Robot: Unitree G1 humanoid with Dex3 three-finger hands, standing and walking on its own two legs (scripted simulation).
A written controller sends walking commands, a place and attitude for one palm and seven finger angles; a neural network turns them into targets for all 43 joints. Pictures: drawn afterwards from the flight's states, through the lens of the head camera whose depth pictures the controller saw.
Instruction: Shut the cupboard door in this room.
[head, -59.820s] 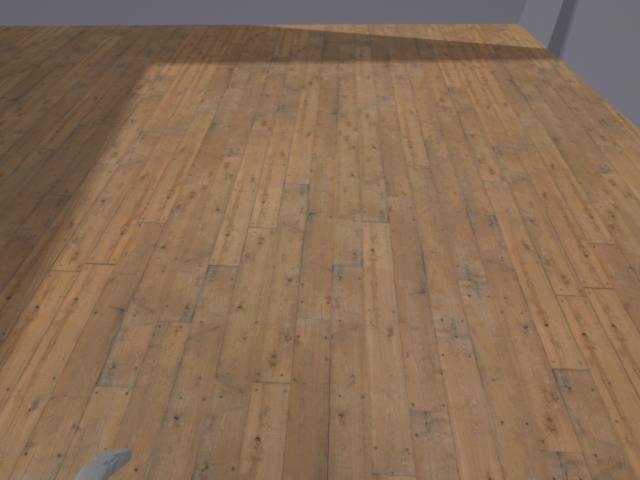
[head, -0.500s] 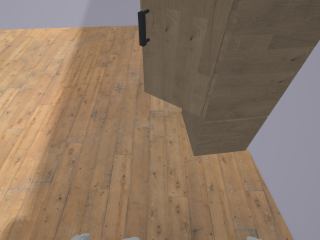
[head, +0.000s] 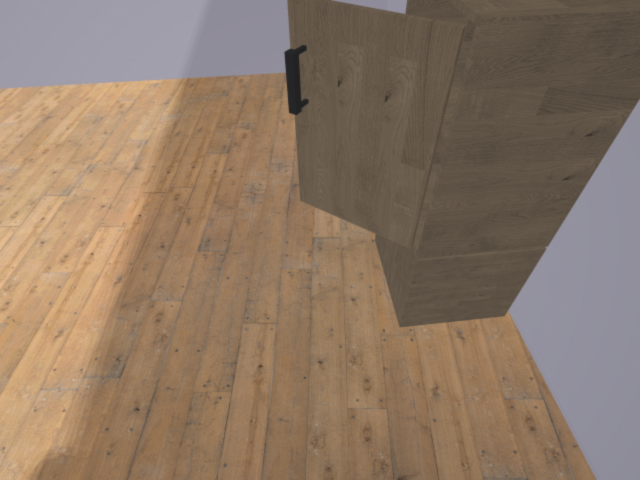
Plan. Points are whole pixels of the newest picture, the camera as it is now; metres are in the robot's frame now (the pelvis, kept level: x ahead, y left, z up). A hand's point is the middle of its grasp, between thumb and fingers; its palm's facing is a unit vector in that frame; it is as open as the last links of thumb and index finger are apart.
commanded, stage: let the arm hang, fingers relaxed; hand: left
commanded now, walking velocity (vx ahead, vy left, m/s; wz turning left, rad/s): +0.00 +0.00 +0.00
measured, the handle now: (298, 80) +0.96 +0.11 +0.06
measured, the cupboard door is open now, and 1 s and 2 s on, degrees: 50 50 50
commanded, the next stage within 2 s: look to check the result in 0.32 s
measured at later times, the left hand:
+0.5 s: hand out of the picture +0.05 +0.17 -0.17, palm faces -0.01 -0.97 -0.23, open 7.4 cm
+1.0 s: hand out of the picture +0.03 +0.16 -0.18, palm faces +0.01 -0.98 -0.22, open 7.4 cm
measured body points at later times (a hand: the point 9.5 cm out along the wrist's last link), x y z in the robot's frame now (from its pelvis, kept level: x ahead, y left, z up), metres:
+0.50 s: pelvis +0.03 -0.02 +0.00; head +0.04 -0.02 +0.45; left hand +0.05 +0.23 -0.15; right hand +0.04 -0.27 -0.15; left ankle +0.09 +0.09 -0.74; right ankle -0.06 -0.11 -0.74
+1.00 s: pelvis +0.04 -0.02 +0.00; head +0.05 -0.02 +0.45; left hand +0.03 +0.21 -0.16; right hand +0.07 -0.27 -0.15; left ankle +0.09 +0.09 -0.74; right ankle -0.06 -0.11 -0.74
